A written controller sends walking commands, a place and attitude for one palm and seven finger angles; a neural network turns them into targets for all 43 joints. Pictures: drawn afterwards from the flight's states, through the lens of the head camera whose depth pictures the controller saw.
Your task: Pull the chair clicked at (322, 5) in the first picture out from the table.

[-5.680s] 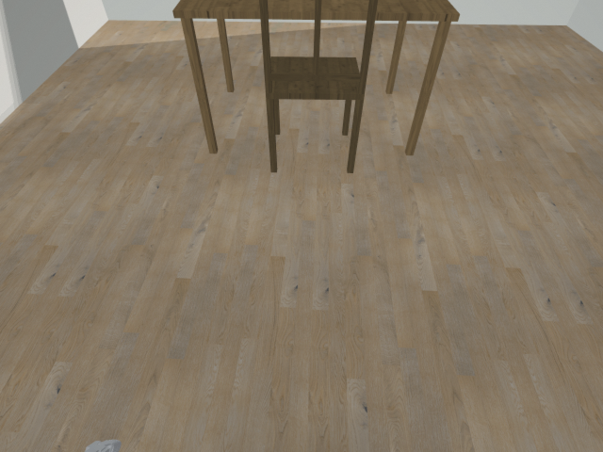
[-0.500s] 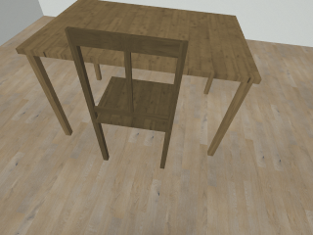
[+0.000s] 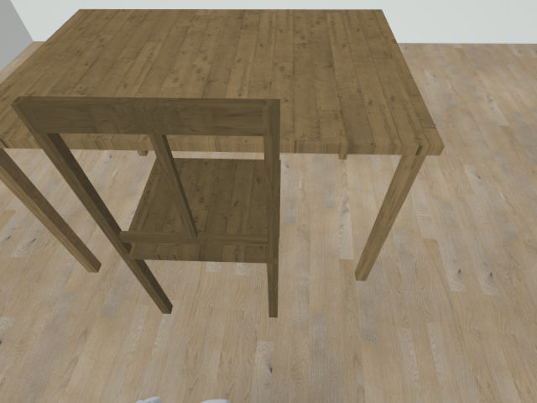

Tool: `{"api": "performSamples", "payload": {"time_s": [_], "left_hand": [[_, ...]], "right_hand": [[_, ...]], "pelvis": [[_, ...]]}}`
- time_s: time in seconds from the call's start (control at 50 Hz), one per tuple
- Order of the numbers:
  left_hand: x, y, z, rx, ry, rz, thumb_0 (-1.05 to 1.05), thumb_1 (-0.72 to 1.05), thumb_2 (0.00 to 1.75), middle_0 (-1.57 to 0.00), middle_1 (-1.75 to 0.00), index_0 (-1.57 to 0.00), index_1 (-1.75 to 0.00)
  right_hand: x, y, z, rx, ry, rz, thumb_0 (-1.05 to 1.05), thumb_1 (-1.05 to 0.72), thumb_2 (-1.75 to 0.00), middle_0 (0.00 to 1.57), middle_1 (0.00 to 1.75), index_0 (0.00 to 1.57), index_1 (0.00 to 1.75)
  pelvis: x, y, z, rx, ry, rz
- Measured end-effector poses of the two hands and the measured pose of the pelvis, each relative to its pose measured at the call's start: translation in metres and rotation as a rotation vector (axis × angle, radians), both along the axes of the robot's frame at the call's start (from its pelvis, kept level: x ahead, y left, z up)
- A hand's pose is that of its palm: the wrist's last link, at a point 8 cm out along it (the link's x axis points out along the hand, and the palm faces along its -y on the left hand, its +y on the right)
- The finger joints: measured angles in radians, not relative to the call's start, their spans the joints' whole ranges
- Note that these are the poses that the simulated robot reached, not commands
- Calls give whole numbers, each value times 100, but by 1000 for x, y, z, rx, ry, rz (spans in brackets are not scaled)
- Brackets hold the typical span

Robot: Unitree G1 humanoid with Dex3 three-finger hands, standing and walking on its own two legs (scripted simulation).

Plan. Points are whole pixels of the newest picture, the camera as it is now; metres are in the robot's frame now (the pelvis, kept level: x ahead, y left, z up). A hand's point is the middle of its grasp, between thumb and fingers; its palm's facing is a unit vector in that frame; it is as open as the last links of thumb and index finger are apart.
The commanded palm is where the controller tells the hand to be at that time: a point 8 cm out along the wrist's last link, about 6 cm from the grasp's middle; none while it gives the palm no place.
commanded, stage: come to a stop and stand still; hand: left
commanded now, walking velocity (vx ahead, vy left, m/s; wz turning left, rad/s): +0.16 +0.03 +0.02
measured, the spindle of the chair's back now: (177, 192) +0.53 +0.22 -0.06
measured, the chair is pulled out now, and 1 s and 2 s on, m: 0.00 0.00 0.00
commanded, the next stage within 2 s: look again from close up in 1.06 s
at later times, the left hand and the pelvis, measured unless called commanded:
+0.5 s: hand out of the picture +0.07 +0.21 -0.17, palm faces +0.01 -0.97 -0.24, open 7.4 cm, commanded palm none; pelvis +0.05 +0.02 +0.01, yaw -3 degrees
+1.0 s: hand out of the picture +0.05 +0.16 -0.16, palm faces -0.01 -0.98 -0.20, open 7.3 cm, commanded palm none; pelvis +0.02 -0.02 +0.01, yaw -3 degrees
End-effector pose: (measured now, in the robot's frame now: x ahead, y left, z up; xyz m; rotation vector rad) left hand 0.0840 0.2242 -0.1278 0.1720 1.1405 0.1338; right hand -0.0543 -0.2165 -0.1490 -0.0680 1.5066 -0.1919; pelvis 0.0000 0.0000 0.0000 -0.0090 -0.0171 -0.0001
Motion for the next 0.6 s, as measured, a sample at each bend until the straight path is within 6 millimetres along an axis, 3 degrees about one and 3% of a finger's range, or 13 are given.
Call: {"api": "performSamples", "payload": {"time_s": [0.12, 0.2, 0.28, 0.44, 0.6], "left_hand": [[-2, 12, 3, 11, 87, 36, -1, 93, 90, -20, -30, -20, -30], [-5, 20, -8, -14, 151, 58, 0, 92, 90, -20, -30, -20, -30], [-5, 28, -22, -38, 211, 79, 0, 91, 90, -20, -30, -20, -30], [-12, 37, -14, -5, 281, 61, 0, 91, 90, -20, -30, -20, -30], [-22, 29, -5, 88, 225, 42, 0, 90, 90, -20, -30, -19, -30]], "right_hand": [[95, -2, 13, -33, -162, 45, 2, -93, -90, 20, 29, 20, 30], [137, 0, 16, -70, -210, 77, 2, -95, -90, 20, 29, 20, 30], [165, 14, 21, -88, -230, 97, 1, -94, -90, 20, 29, 20, 30], [194, 24, 22, -67, -272, 94, 1, -92, -90, 20, 29, 20, 30], [172, -8, 2, -28, -291, 51, 0, -91, -90, 21, 30, 20, 30]], "pelvis": [[32, 5, 10, -4, 13, -4], [52, 18, 7, -23, -3, -19], [68, 28, 4, -10, -14, -24], [60, 29, 8, 5, 18, -50], [37, 3, -3, 29, 15, -58]]}}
